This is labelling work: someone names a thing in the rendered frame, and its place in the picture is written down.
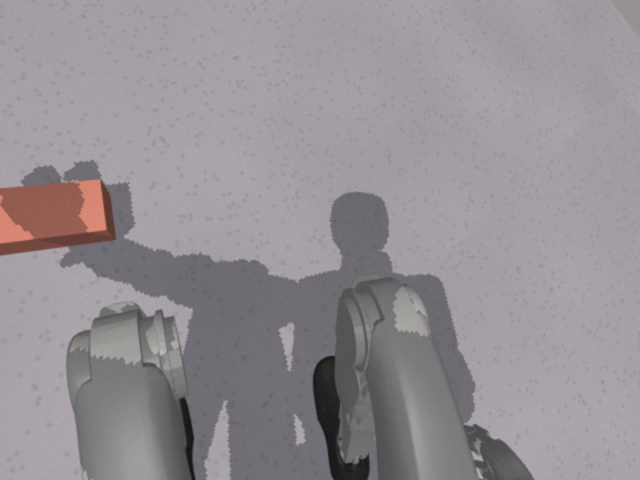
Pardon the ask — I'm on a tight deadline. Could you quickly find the right robot hand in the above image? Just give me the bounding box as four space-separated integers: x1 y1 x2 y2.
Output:
464 424 534 480

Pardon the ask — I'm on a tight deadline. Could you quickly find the carton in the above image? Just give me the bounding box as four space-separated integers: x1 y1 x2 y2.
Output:
0 179 116 256

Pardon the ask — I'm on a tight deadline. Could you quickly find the right robot foot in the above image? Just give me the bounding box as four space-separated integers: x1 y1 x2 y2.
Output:
313 356 370 480

